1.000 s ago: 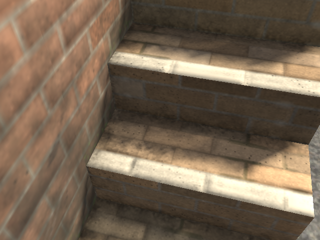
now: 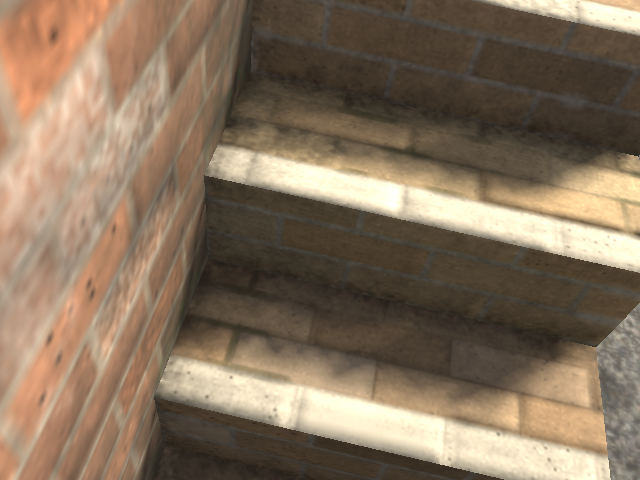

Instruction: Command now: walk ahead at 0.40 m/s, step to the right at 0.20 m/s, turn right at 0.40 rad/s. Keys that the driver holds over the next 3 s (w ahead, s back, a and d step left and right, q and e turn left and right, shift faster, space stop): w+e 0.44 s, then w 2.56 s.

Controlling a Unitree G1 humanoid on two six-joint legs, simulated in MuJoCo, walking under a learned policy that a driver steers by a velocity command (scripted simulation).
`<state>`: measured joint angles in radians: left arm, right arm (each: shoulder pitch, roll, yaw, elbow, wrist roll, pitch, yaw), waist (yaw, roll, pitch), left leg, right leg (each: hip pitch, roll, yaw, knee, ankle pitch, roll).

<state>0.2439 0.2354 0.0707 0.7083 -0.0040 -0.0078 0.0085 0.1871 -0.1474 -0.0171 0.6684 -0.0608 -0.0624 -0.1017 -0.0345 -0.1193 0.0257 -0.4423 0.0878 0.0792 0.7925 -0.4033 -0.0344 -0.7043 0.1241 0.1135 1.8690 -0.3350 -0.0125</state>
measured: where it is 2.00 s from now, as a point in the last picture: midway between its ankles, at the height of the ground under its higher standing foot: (430, 164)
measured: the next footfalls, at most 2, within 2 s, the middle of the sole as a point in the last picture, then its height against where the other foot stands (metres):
right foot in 0.34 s outside the picture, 0.19 m higher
left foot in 1.10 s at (309, 361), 0.19 m higher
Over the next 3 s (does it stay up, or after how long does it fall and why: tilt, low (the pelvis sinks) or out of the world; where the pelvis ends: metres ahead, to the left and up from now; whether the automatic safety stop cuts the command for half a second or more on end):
stays up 1.13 -0.36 0.99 its command is cut before an obstacle from the start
